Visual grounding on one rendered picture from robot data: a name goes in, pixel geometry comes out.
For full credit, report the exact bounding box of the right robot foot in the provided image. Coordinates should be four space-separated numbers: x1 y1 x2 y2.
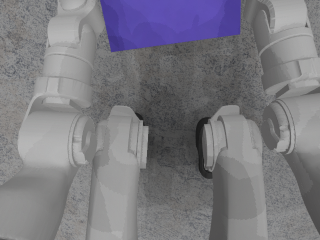
195 117 213 179

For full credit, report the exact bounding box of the robot right upper arm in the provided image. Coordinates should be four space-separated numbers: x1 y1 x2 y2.
260 93 320 235

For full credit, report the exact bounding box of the robot right forearm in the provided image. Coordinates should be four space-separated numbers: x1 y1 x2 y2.
243 0 320 99

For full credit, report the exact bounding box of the right robot shin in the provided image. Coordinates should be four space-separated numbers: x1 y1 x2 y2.
204 105 263 172

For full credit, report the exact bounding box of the robot left upper arm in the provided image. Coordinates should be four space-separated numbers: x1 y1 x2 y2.
0 110 98 240

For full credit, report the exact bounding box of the carton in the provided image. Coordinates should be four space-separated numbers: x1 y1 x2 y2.
100 0 241 52

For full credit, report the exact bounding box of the robot left forearm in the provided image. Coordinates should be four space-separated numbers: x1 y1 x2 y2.
17 0 105 157

